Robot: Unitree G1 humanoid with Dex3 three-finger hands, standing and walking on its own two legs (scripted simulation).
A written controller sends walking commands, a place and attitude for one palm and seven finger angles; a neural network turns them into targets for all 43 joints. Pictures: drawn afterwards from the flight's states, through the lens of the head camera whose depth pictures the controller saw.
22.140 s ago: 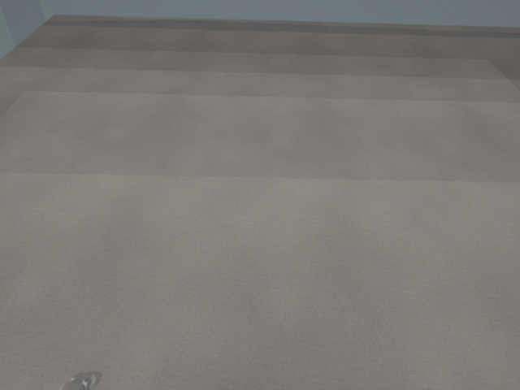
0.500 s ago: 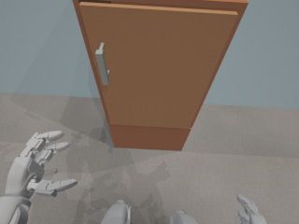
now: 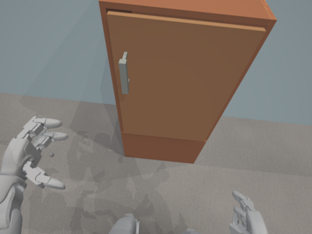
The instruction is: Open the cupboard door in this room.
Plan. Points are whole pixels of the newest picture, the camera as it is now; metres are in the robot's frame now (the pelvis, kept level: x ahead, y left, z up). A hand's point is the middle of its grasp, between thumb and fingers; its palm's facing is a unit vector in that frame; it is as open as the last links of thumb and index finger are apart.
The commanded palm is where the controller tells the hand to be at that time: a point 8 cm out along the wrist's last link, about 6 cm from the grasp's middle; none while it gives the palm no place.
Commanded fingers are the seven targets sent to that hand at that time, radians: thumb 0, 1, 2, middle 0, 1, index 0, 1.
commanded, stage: raise the hand with hooked fingers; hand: left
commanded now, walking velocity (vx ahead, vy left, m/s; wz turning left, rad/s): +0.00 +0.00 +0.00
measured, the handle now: (125, 73) +0.57 +0.15 +0.05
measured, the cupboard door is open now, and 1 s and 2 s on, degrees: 0 0 0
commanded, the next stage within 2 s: move the hooked fingers beside the handle in 0.60 s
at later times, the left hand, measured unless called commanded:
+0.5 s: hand (57, 146) +0.29 +0.26 +0.06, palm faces +0.01 -1.00 -0.03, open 14.0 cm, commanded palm +0.27 +0.31 +0.07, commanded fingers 0.00 -0.50 0.30 -0.30 -1.20 -0.30 -1.20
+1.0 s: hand (67, 132) +0.33 +0.25 +0.06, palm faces -0.02 -1.00 -0.01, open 14.0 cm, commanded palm +0.31 +0.30 +0.06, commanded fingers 0.00 -0.50 0.30 -0.30 -1.20 -0.30 -1.20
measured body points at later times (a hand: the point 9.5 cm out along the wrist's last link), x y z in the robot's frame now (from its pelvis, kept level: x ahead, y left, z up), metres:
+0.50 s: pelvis +0.00 -0.01 +0.00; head +0.06 +0.01 +0.45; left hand +0.28 +0.31 +0.07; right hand +0.14 -0.27 -0.07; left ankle +0.05 +0.08 -0.68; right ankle +0.00 -0.13 -0.68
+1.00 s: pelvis +0.00 -0.03 +0.00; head +0.06 -0.01 +0.44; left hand +0.33 +0.30 +0.06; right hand +0.13 -0.29 -0.09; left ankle +0.05 +0.08 -0.68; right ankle +0.00 -0.13 -0.68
